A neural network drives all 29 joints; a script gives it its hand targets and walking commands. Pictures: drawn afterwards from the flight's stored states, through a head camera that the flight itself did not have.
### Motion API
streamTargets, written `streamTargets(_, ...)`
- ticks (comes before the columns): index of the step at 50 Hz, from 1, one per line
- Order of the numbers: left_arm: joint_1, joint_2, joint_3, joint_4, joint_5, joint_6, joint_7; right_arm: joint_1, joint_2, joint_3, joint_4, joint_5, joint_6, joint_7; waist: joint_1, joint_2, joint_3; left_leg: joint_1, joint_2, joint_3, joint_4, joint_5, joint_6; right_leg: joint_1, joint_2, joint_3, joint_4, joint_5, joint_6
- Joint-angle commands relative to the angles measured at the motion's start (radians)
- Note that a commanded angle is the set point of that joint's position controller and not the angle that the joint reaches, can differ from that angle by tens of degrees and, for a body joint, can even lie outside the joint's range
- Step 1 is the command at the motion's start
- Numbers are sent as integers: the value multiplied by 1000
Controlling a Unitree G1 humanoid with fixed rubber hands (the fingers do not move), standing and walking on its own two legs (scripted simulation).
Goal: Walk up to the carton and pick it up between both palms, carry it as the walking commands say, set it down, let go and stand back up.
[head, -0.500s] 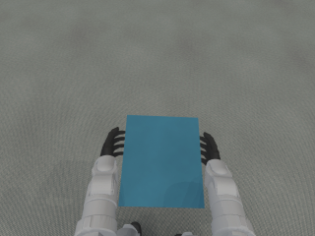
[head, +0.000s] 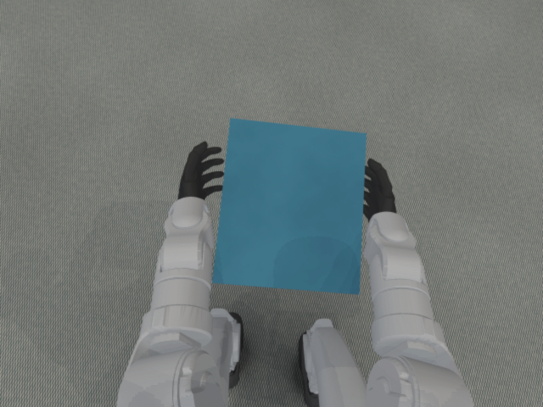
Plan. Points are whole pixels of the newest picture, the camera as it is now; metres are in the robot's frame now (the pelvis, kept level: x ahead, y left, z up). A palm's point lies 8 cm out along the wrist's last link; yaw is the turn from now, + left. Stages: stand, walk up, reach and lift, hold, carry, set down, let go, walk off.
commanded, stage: set down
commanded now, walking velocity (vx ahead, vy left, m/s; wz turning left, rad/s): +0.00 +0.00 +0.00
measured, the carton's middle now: (282, 214) +0.41 -0.01 -0.13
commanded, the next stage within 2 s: none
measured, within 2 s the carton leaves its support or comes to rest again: neither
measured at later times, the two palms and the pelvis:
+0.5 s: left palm (208, 200) +0.44 +0.12 -0.14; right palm (362, 214) +0.42 -0.15 -0.15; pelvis +0.00 +0.00 -0.08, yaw +0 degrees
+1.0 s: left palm (217, 195) +0.48 +0.12 -0.23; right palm (349, 208) +0.46 -0.16 -0.24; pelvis -0.01 +0.00 -0.14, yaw -1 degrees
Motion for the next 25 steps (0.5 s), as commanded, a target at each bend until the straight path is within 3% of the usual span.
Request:
streamTargets(1,-524,-939,-527,187,-102,40,-218,-762,848,482,-24,115,-24,206,-80,64,-782,470,-136,-77,-14,22,-13,-1,131,-61,-68,33,-31)
streamTargets(2,-498,-921,-538,168,-106,35,-216,-763,886,534,-4,142,-21,205,-2,99,-838,444,-137,-42,-6,48,-16,46,125,-36,-78,61,-41)
streamTargets(3,-472,-998,-525,199,-125,38,-209,-775,917,520,-8,157,-19,207,-74,45,-797,476,-146,-75,-10,42,-2,21,132,-54,-61,55,-34)
streamTargets(4,-541,-935,-553,118,-119,15,-204,-777,951,562,-25,162,-33,207,15,55,-901,432,-142,-49,29,136,-15,39,134,-37,-26,145,-35)
streamTargets(5,-498,-888,-525,149,-88,26,-201,-784,924,551,-49,145,-26,200,-5,44,-963,402,-146,-55,72,126,-18,33,139,-40,11,138,-24)
streamTargets(6,-567,-903,-611,62,-162,3,-200,-768,894,555,-57,162,-29,206,-67,17,-1002,453,-134,-87,72,163,-25,-7,148,-64,33,184,-23)
streamTargets(7,-534,-945,-618,103,-165,12,-199,-787,895,603,-75,182,-36,205,-17,44,-1036,478,-142,-75,73,222,-19,-10,148,-69,36,200,-17)
streamTargets(8,-566,-898,-622,71,-160,20,-204,-757,881,588,-30,168,-30,206,-34,10,-1027,454,-141,-75,99,203,-31,-70,149,-64,44,184,-21)
streamTargets(9,-503,-886,-588,164,-131,36,-196,-773,872,531,4,176,-15,213,-47,80,-875,383,-131,-73,98,113,-12,-146,134,-53,43,103,-28)
streamTargets(10,-632,-937,-609,121,-183,26,-188,-769,857,499,-15,150,-33,200,-121,41,-991,437,-128,-103,94,61,-24,-120,149,-86,61,86,-36)
streamTargets(11,-587,-930,-565,160,-124,35,-188,-759,866,488,66,139,-12,208,-54,98,-789,307,-138,-69,111,70,-23,-193,136,-43,46,66,-39)
streamTargets(12,-533,-972,-546,195,-115,44,-186,-762,910,526,30,153,-10,201,-23,98,-871,335,-143,-55,111,71,-19,-120,144,-44,58,67,-37)
streamTargets(13,-536,-898,-514,183,-81,42,-187,-845,863,511,1,159,-10,218,-3,98,-841,351,-138,-69,102,46,-18,-218,149,-69,87,34,-20)
streamTargets(14,-596,-907,-509,176,-105,27,-189,-848,889,518,47,163,-17,215,-10,63,-891,237,-146,-32,161,92,-18,-160,136,-31,61,71,-34)
streamTargets(15,-622,-865,-548,139,-131,29,-192,-797,902,553,26,181,-8,188,-20,49,-1023,233,-148,-10,210,81,-28,-59,146,-37,99,116,-22)
streamTargets(16,-667,-872,-558,122,-150,17,-187,-805,930,546,60,198,-9,191,0,-14,-1001,211,-146,-27,200,84,-16,-110,146,-60,129,99,-8)
streamTargets(17,-574,-905,-553,230,-139,38,-198,-886,898,566,-29,215,-17,187,1,71,-998,220,-155,-16,192,106,-8,-112,140,-54,115,124,-1)
streamTargets(18,-554,-956,-561,238,-149,50,-193,-865,912,597,-78,223,-11,183,-11,69,-1035,322,-156,-38,207,134,-4,-117,147,-56,132,116,-1)
streamTargets(19,-650,-922,-546,178,-162,50,-199,-800,886,500,122,157,17,188,-56,-11,-929,183,-159,-28,191,51,-21,-165,154,-81,118,65,-14)
streamTargets(20,-657,-866,-538,199,-130,56,-191,-820,896,465,145,164,25,199,-25,40,-859,193,-144,-30,182,-44,-18,-238,146,-75,129,-18,-16)
streamTargets(21,-609,-926,-519,236,-134,57,-194,-881,809,481,1,183,-9,192,-80,100,-953,272,-139,-59,211,15,-23,-269,153,-83,157,34,-26)
streamTargets(22,-640,-873,-579,177,-159,47,-187,-910,870,570,-29,207,-4,182,-12,58,-1034,187,-144,-22,264,68,-20,-204,149,-59,166,65,-17)
streamTargets(23,-772,-835,-606,72,-168,27,-179,-922,859,554,-34,219,-17,186,-24,66,-1090,267,-146,-47,262,107,-28,-260,154,-84,222,119,-5)
streamTargets(24,-700,-866,-571,150,-170,33,-178,-902,920,552,-3,234,-5,177,-22,32,-1072,245,-148,-32,291,92,-7,-197,147,-64,207,98,-3)
streamTargets(25,-687,-889,-610,113,-190,34,-183,-990,856,603,-100,256,-22,176,-8,31,-1090,185,-153,-30,285,121,-5,-214,156,-83,221,123,2)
